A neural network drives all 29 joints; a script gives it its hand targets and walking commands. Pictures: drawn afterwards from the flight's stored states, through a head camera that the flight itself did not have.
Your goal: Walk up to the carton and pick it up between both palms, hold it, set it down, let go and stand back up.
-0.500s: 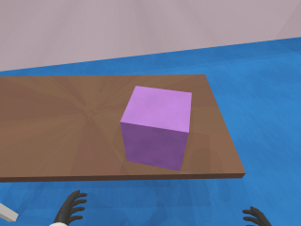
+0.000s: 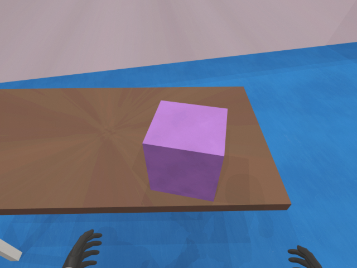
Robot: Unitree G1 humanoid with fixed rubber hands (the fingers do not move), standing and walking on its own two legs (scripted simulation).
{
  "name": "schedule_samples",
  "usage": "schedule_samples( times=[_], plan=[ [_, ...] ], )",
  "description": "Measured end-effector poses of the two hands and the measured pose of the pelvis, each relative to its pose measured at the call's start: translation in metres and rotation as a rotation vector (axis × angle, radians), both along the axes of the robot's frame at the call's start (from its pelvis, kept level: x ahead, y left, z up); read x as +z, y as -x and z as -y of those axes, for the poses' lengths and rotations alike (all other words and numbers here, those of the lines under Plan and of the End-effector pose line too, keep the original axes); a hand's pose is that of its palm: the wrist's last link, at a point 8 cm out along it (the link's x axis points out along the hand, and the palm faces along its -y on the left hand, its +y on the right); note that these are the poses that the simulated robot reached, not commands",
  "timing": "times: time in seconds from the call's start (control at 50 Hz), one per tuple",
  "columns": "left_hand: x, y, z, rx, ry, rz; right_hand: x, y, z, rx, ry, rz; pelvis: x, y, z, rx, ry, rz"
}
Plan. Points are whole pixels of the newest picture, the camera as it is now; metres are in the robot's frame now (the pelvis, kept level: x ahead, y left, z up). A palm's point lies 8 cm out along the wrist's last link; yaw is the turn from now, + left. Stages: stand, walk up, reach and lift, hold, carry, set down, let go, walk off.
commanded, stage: stand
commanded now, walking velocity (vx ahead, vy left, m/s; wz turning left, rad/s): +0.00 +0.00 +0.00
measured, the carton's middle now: (187, 151) +0.46 +0.02 -0.03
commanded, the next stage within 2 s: none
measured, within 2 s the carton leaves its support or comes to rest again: neither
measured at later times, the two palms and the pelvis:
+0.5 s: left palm out of the picture +0.14 +0.26 -0.08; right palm out of the picture +0.14 -0.27 -0.07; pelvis -0.01 +0.00 +0.00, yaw +0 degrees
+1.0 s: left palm out of the picture +0.14 +0.27 -0.08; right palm out of the picture +0.14 -0.27 -0.07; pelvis -0.01 +0.00 +0.00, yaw +0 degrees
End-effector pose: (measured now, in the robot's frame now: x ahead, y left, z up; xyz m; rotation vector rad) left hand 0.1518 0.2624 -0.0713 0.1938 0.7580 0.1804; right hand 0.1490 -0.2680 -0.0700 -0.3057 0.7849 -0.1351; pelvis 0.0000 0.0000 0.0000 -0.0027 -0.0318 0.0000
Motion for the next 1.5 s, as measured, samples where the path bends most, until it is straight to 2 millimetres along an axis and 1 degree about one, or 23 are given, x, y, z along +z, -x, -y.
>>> schedule_samples(
  times=[0.18, 0.56, 0.98, 1.5],
  plan=[
    [0.001, 0.003, 0.0, 0.001, -0.001, 0.004, 0.0, 0.003, 0.0, -0.001, -0.001, 0.003, 0.0, 0.003, 0.0, 0.0, 0.0, 0.004],
    [-0.005, 0.012, -0.002, 0.008, -0.001, -0.03, -0.002, 0.009, 0.001, -0.004, 0.0, -0.014, 0.0, 0.006, 0.0, 0.0, 0.0, 0.008],
    [-0.008, 0.016, -0.003, 0.009, 0.0, -0.044, -0.004, 0.012, 0.001, -0.007, 0.0, -0.024, 0.0, 0.007, 0.0, 0.0, 0.0, 0.009],
    [-0.011, 0.025, -0.004, 0.013, 0.001, -0.061, -0.007, 0.021, 0.003, -0.013, 0.003, -0.046, 0.0, 0.012, 0.0, 0.0, 0.0, 0.016]
  ],
)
